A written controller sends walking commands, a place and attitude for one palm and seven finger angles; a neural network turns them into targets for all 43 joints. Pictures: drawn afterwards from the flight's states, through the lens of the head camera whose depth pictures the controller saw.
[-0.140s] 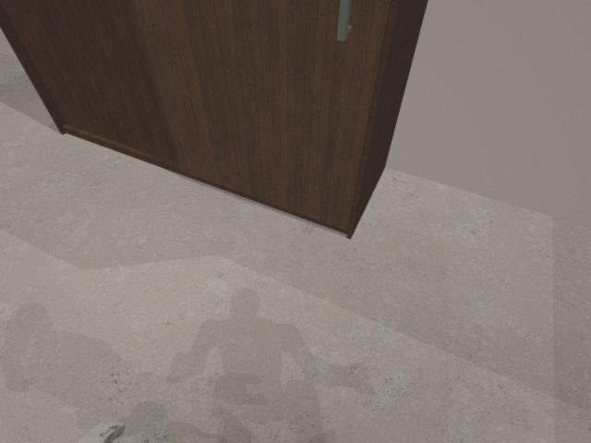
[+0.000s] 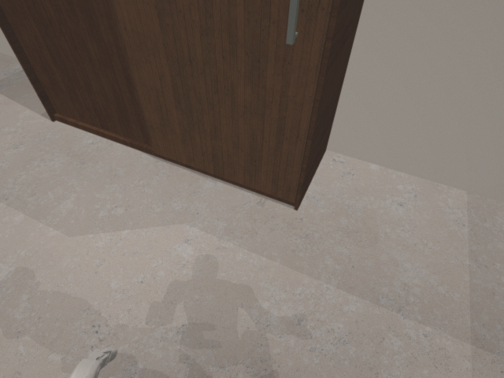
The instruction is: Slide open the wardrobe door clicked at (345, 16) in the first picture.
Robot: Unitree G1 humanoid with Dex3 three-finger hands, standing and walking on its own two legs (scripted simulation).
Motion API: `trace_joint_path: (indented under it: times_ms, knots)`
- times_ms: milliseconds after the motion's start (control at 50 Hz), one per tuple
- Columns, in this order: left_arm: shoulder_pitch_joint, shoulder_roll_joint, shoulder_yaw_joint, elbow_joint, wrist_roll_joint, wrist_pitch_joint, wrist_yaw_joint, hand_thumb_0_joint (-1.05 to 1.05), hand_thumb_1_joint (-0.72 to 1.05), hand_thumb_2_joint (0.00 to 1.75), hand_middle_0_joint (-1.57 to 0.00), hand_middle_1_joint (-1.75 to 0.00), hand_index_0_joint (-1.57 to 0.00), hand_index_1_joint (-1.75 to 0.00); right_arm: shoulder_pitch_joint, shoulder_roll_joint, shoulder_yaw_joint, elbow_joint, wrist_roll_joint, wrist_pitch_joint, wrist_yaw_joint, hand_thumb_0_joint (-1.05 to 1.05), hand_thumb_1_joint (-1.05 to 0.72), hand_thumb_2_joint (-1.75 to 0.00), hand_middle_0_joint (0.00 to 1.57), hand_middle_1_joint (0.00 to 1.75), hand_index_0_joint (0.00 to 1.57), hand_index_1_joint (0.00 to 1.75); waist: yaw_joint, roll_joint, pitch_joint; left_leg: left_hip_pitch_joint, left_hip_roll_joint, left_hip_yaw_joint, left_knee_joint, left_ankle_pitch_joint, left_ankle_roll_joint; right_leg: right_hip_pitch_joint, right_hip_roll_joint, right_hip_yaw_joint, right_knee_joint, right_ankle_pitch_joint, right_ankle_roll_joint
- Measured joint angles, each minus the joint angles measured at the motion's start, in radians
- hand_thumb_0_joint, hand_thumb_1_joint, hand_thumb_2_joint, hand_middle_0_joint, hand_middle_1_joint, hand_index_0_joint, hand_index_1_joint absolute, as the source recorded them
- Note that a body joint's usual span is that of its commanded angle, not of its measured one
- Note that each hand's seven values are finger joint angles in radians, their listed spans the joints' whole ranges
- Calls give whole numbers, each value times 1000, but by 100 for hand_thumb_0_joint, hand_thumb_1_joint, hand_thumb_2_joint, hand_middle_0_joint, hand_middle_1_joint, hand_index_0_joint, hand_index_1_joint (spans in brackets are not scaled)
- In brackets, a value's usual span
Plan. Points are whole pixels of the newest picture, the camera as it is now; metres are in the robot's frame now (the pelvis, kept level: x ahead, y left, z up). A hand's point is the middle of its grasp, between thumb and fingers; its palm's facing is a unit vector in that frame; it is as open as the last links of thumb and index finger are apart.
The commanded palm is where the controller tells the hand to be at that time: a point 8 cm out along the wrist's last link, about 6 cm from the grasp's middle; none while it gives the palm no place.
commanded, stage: stand and wait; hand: right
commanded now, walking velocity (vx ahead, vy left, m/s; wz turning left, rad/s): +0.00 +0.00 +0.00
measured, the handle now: out of the picture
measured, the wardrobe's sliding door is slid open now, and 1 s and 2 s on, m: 0.00 0.00 0.00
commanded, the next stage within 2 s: look at it before walking up in 0.78 s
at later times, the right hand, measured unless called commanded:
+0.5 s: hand out of the picture +0.05 -0.23 -0.15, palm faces -0.03 +0.94 -0.34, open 7.4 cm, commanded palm none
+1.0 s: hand out of the picture +0.05 -0.22 -0.15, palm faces -0.04 +0.94 -0.33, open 7.4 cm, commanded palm none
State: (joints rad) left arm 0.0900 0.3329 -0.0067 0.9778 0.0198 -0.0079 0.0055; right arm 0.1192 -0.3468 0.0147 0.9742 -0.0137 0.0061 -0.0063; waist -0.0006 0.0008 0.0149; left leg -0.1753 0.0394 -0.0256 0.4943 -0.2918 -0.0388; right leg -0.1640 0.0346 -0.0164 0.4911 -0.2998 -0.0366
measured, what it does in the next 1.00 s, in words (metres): stands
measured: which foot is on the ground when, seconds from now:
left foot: down 0.00-1.00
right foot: down 0.00-1.00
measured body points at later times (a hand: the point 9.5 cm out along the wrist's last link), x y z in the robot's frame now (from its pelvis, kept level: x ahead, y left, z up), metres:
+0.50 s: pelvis -0.02 +0.02 +0.01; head -0.02 +0.02 +0.46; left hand +0.05 +0.32 -0.13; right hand +0.05 -0.28 -0.12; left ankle -0.02 +0.15 -0.74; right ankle -0.02 -0.10 -0.74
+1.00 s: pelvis -0.03 +0.02 +0.01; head -0.03 +0.03 +0.46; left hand +0.04 +0.32 -0.13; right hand +0.06 -0.27 -0.12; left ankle -0.02 +0.15 -0.74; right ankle -0.02 -0.10 -0.74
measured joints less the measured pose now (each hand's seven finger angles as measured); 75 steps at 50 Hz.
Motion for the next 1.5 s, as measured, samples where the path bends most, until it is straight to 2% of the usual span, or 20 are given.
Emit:
trace_joint_path:
  times_ms: [180,620,1500]
  knots:
    - [-1,-9,-1,32,-1,1,-1,0,91,90,-21,-30,-20,-30,16,21,4,23,-1,-4,4,0,-90,-90,20,30,20,30,-3,3,2,12,-9,5,-27,21,11,15,-10,5,-35,26,13]
    - [57,16,1,126,-6,9,-1,0,91,90,-21,-30,-20,-30,36,3,-4,100,2,-9,5,0,-90,-90,20,30,20,30,6,-5,18,22,-35,13,-82,76,34,25,-35,13,-87,79,37]
    - [27,8,-3,135,-9,-1,-1,0,91,90,-21,-30,-20,-30,24,5,-3,113,0,-14,5,0,-90,-90,20,30,20,30,0,-1,22,35,-32,9,-119,92,30,39,-33,8,-125,93,34]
